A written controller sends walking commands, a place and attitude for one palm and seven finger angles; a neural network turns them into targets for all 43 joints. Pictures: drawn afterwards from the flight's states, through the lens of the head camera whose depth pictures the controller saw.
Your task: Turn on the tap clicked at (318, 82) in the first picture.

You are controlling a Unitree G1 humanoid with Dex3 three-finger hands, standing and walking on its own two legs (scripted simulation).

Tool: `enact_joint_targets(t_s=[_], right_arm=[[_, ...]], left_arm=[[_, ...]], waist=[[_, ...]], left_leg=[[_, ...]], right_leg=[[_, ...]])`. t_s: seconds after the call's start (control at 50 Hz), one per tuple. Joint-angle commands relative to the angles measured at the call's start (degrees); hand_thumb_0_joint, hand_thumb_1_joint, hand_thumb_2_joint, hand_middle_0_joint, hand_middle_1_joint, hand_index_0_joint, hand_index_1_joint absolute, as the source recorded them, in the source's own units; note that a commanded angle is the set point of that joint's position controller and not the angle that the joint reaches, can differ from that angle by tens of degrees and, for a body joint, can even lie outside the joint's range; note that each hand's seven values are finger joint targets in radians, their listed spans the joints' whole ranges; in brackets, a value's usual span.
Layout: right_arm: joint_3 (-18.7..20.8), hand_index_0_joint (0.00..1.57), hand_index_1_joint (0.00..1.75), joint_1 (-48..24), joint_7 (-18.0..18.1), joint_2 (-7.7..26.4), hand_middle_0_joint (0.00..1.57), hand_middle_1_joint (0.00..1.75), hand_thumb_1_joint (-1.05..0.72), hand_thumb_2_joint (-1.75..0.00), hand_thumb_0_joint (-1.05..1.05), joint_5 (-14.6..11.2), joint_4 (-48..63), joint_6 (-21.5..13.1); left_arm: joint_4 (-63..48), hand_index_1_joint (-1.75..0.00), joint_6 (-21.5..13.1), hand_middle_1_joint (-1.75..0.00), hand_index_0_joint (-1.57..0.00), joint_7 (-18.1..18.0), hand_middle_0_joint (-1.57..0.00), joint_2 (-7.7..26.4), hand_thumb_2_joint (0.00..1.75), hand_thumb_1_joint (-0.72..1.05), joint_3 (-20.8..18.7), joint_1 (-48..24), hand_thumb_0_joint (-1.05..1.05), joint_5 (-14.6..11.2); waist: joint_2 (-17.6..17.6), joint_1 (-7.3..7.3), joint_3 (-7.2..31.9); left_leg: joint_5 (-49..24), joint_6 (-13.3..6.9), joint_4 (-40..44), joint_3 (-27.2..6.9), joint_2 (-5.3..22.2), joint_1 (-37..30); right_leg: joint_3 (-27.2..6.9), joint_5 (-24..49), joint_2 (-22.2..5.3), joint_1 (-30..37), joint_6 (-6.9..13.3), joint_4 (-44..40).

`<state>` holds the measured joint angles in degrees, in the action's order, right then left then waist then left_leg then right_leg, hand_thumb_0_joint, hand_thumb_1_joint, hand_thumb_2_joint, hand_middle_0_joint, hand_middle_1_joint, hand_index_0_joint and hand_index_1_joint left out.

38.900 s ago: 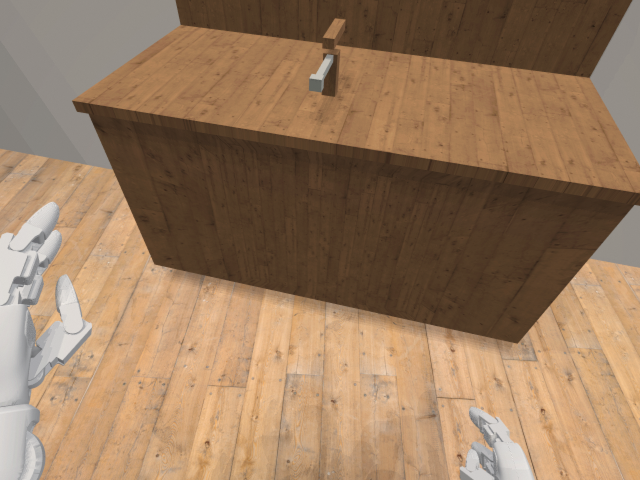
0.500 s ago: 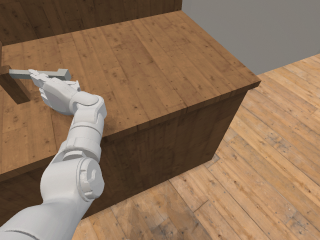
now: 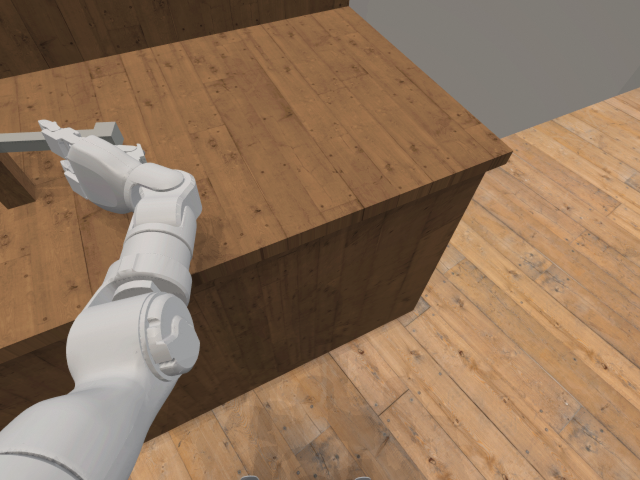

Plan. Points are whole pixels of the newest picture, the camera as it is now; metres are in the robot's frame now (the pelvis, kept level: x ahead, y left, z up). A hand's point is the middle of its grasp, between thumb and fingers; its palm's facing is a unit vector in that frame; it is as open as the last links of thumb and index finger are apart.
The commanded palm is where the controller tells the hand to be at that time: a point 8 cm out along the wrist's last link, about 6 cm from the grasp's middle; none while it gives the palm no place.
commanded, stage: lift the hand up off the lever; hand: left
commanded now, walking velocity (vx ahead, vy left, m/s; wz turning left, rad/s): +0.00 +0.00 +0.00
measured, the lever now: (108, 137) +0.53 +0.24 +0.13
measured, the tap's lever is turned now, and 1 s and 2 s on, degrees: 69 75 75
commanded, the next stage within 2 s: none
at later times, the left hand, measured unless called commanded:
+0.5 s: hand (140, 136) +0.52 +0.19 +0.14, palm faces +0.82 -0.55 -0.17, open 7.8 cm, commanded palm +0.46 +0.20 +0.14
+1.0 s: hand (137, 129) +0.50 +0.18 +0.16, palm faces +0.81 -0.56 -0.17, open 7.8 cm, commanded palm +0.45 +0.20 +0.16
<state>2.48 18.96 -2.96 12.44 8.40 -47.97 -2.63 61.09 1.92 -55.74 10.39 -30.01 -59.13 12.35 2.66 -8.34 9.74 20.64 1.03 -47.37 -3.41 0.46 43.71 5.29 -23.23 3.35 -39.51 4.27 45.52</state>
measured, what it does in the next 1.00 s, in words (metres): stands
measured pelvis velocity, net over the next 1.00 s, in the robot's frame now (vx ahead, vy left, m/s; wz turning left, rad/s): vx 0.00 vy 0.00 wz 0.00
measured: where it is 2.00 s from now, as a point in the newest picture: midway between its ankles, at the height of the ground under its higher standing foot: outside the picture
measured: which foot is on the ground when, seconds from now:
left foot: down 0.00-1.00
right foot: down 0.00-1.00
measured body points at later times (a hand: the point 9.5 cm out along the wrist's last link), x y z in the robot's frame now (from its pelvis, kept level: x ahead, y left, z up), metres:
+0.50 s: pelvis +0.00 +0.01 +0.00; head +0.07 +0.00 +0.45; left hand +0.48 +0.21 +0.15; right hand -0.01 -0.24 -0.13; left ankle +0.02 +0.13 -0.70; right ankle -0.02 -0.07 -0.70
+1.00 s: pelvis +0.00 +0.00 +0.01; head +0.05 -0.01 +0.46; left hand +0.46 +0.21 +0.18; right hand +0.04 -0.25 -0.13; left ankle +0.02 +0.13 -0.70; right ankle -0.02 -0.07 -0.70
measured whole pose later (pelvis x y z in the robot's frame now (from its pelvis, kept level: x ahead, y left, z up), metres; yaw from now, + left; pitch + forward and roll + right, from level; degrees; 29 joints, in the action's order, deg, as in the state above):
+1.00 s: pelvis +0.00 +0.00 +0.01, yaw +0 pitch +14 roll -1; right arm 2.4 16.9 -2.9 12.5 7.8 -48.3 -3.3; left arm 58.5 7.8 -55.3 8.4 -28.0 -60.4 11.2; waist 3.2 -7.1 9.2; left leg 19.1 0.9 -43.2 -3.3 0.2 38.0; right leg 5.1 -21.7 3.2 -33.8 4.1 41.4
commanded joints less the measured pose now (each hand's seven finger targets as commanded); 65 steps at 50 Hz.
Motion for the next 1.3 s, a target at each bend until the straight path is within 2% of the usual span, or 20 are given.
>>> enact_joint_targets(t_s=[0.0, 0.04, 0.08, 0.14, 0.18, 0.2, 0.24, 0.3, 0.38, 0.5, 0.68, 0.76, 0.84, 0.88, 0.9, 0.96, 1.0, 1.1, 1.18, 1.28], right_arm=[[2.18, 0.2, 0.3, 5.7, 0.75, 8.09, 0.2, 0.3, -0.9, -0.9, 0.0, -0.16, 3.27, -1.66], [2.21, 0.2, 0.3, 6.09, 0.82, 8.42, 0.2, 0.3, -0.9, -0.9, 0.0, -0.1, 3.16, -1.74], [2.24, 0.2, 0.3, 6.07, 0.84, 8.43, 0.2, 0.3, -0.9, -0.9, 0.0, -0.09, 3.39, -1.83], [1.93, 0.2, 0.3, 6.45, 0.63, 8.09, 0.2, 0.3, -0.9, -0.9, 0.0, -0.01, 3.36, -2.27], [2.19, 0.2, 0.3, 6.79, 0.64, 8.56, 0.2, 0.3, -0.9, -0.9, 0.0, 0.01, 3.22, -2.41], [2.05, 0.2, 0.3, 6.56, 0.61, 8.44, 0.2, 0.3, -0.9, -0.9, 0.0, -0.12, 3.44, -2.48], [2.07, 0.2, 0.3, 6.94, 0.72, 8.56, 0.2, 0.3, -0.9, -0.9, 0.0, -0.18, 3.35, -2.48], [2.14, 0.2, 0.3, 7.34, 0.53, 8.35, 0.2, 0.3, -0.9, -0.9, 0.0, -0.21, 3.21, -2.65], [2.18, 0.2, 0.3, 7.59, 0.22, 8.77, 0.2, 0.3, -0.9, -0.9, 0.0, 0.09, 2.64, -2.76], [2.22, 0.2, 0.3, 7.22, 0.1, 8.69, 0.2, 0.3, -0.9, -0.9, 0.0, -0.29, 2.9, -2.5], [2.67, 0.2, 0.3, 5.56, -0.35, 8.25, 0.2, 0.3, -0.9, -0.9, 0.0, -0.51, 3.41, -2.39], [2.63, 0.2, 0.3, 3.97, -0.05, 8.0, 0.2, 0.3, -0.9, -0.9, 0.0, -0.8, 3.28, -2.25], [2.49, 0.2, 0.3, 3.27, 0.46, 7.99, 0.2, 0.3, -0.9, -0.9, 0.0, -0.8, 2.88, -2.28], [2.53, 0.2, 0.3, 2.98, 0.66, 8.14, 0.2, 0.3, -0.9, -0.9, 0.0, -0.8, 2.92, -2.21], [2.24, 0.2, 0.3, 2.91, 0.64, 7.92, 0.2, 0.3, -0.9, -0.9, 0.0, -0.87, 2.97, -2.19], [2.1, 0.2, 0.3, 2.76, 0.89, 8.12, 0.2, 0.3, -0.9, -0.9, 0.0, -0.94, 3.19, -1.79], [2.01, 0.2, 0.3, 2.61, 1.12, 8.09, 0.2, 0.3, -0.9, -0.9, 0.0, -1.09, 3.26, -1.86], [1.85, 0.2, 0.3, 2.54, 1.25, 8.11, 0.2, 0.3, -0.9, -0.9, 0.0, -0.98, 3.02, -2.33], [2.05, 0.2, 0.3, 2.86, 1.79, 8.28, 0.2, 0.3, -0.9, -0.9, 0.0, -1.08, 3.33, -2.35], [2.16, 0.2, 0.3, 3.56, 1.6, 8.16, 0.2, 0.3, -0.9, -0.9, 0.0, -1.16, 3.64, -2.33]], left_arm=[[-10.56, -0.15, -3.3, -0.15, -0.15, -0.24, -0.15, 12.53, 0.9, 0.9, 2.64, -32.43, 0.0, 3.02], [-9.22, -0.15, -3.18, -0.15, -0.15, -0.36, -0.15, 14.62, 0.9, 0.9, 1.33, -33.01, 0.0, 3.38], [-10.6, -0.15, -3.33, -0.15, -0.15, -0.25, -0.15, 14.78, 0.9, 0.9, 1.66, -34.21, 0.0, 3.6], [-9.95, -0.15, -3.34, -0.15, -0.15, -0.28, -0.15, 12.53, 0.9, 0.9, 3.84, -35.46, 0.0, 3.66], [-9.04, -0.15, -3.29, -0.15, -0.15, -0.27, -0.15, 14.02, 0.9, 0.9, 2.39, -33.85, 0.0, 3.63], [-9.62, -0.15, -3.32, -0.15, -0.15, -0.27, -0.15, 13.15, 0.9, 0.9, 3.24, -34.55, 0.0, 3.27], [-9.73, -0.15, -3.36, -0.15, -0.15, -0.27, -0.15, 15.52, 0.9, 0.9, 1.74, -35.63, 0.0, 3.15], [-11.15, -0.15, -3.46, -0.15, -0.15, -0.17, -0.15, 13.51, 0.9, 0.9, 3.28, -35.66, 0.0, 3.11], [-10.55, -0.15, -2.89, -0.15, -0.15, -0.44, -0.15, 13.88, 0.9, 0.9, 2.45, -34.19, 0.0, 3.22], [-10.71, -0.15, -1.41, -0.15, -0.15, -0.16, -0.15, 12.34, 0.9, 0.9, 2.94, -32.71, 0.0, 2.16], [-18.21, -0.15, -0.69, -0.15, -0.15, -0.24, -0.15, 8.54, 0.9, 0.9, 4.8, -28.57, 0.0, 1.79], [-17.5, -0.15, 0.72, -0.15, -0.15, -0.18, -0.15, 6.94, 0.9, 0.9, 6.11, -29.57, 0.0, 1.37], [-16.85, -0.15, 1.64, -0.15, -0.15, -0.09, -0.15, 7.8, 0.9, 0.9, 5.73, -31.92, 0.0, 1.21], [-15.86, -0.15, 2.28, -0.15, -0.15, -0.12, -0.15, 8.33, 0.9, 0.9, 4.79, -30.0, 0.0, 1.16], [-14.5, -0.15, 2.72, -0.15, -0.15, -0.01, -0.15, 7.07, 0.9, 0.9, 5.7, -29.83, 0.0, 0.92], [-12.33, -0.15, 3.95, -0.15, -0.15, -0.12, -0.15, 8.47, 0.9, 0.9, 4.74, -30.88, 0.0, 1.0], [-13.65, -0.15, 3.95, -0.15, -0.15, -0.19, -0.15, 9.55, 0.9, 0.9, 4.43, -32.79, 0.0, 1.09], [-11.61, -0.15, 4.15, -0.15, -0.15, -0.49, -0.15, 9.65, 0.9, 0.9, 5.07, -34.49, 0.0, 1.91], [-13.59, -0.15, 3.84, -0.15, -0.15, -0.26, -0.15, 13.71, 0.9, 0.9, 2.46, -35.75, 0.0, 1.77], [-15.1, -0.15, 4.01, -0.15, -0.15, 0.19, -0.15, 12.02, 0.9, 0.9, 3.67, -32.38, 0.0, 1.98]], waist=[[0.18, -1.78, 21.72], [-0.84, -2.25, 21.14], [1.8, -1.7, 23.07], [1.46, -2.49, 22.8], [1.46, -1.85, 23.1], [1.53, -2.3, 23.33], [1.47, -2.19, 23.9], [3.1, -1.99, 24.77], [3.47, -1.59, 23.58], [1.42, -1.5, 21.88], [2.46, 0.62, 22.76], [-0.06, -0.35, 19.53], [-0.61, -0.41, 19.54], [-0.22, 0.52, 19.62], [-1.23, 0.11, 18.72], [-3.1, -0.29, 17.45], [-1.64, -0.27, 18.9], [-3.02, -1.1, 17.84], [-1.69, -0.11, 21.52], [0.48, 0.59, 23.54]], left_leg=[[-17.01, -3.07, 2.05, 1.34, 0.2, -11.82], [-15.71, -3.26, 1.9, 1.41, 0.23, -10.27], [-16.4, -3.12, 2.01, 1.35, 0.19, -11.76], [-16.67, -3.1, 2.2, 1.23, 0.48, -12.85], [-17.11, -2.99, 2.5, 0.96, 0.59, -13.06], [-16.99, -3.07, 2.57, 1.24, 0.54, -13.4], [-16.49, -3.1, 2.77, 1.39, 0.56, -12.63], [-19.04, -2.81, 3.19, 1.02, 0.8, -15.83], [-20.17, -2.61, 3.56, 0.94, 0.8, -16.22], [-20.58, -2.67, 4.74, 1.39, 0.76, -16.23], [-26.62, -2.1, 5.16, 1.31, 0.89, -20.91], [-22.7, -2.21, 5.86, 1.56, 0.63, -18.55], [-20.44, -2.27, 6.15, 1.62, 0.26, -17.92], [-20.71, -2.22, 6.46, 1.62, 0.17, -18.15], [-20.6, -2.24, 6.58, 1.68, 0.13, -17.57], [-17.39, -2.45, 6.78, 1.87, -0.12, -15.05], [-17.47, -2.55, 6.87, 1.88, -0.07, -16.0], [-15.29, -2.85, 6.64, 1.6, -0.06, -14.62], [-15.0, -2.95, 6.57, 1.8, -0.32, -14.25], [-19.09, -2.73, 6.62, 2.32, -0.08, -16.96]], right_leg=[[-3.32, 22.79, -2.98, 10.31, -4.23, -6.38], [-3.7, 22.71, -3.18, 10.52, -4.54, -6.75], [-3.69, 22.12, -2.93, 10.36, -4.09, -6.64], [-3.15, 20.81, -2.47, 9.01, -4.12, -7.09], [-3.01, 20.77, -2.33, 9.46, -3.86, -6.98], [-3.0, 20.5, -2.29, 9.29, -4.02, -7.24], [-3.4, 21.04, -2.51, 10.66, -4.19, -7.59], [-2.79, 21.35, -2.12, 10.04, -3.78, -7.66], [-2.39, 22.08, -1.93, 10.42, -3.6, -7.92], [-2.29, 23.28, -1.97, 12.29, -3.79, -8.74], [-1.75, 27.58, -1.75, 14.84, -3.35, -8.73], [-1.89, 26.03, -2.01, 15.25, -3.66, -9.2], [-2.17, 24.47, -2.33, 15.12, -3.76, -9.47], [-2.11, 24.65, -2.34, 15.5, -3.55, -9.47], [-1.92, 24.63, -2.36, 15.08, -3.72, -9.44], [-2.46, 23.75, -2.9, 15.39, -4.24, -10.19], [-2.72, 23.67, -3.08, 15.46, -4.23, -10.31], [-2.7, 21.43, -3.02, 13.9, -4.4, -10.6], [-3.9, 23.97, -3.63, 17.01, -4.76, -10.8], [-3.24, 27.65, -3.3, 18.62, -4.47, -10.41]])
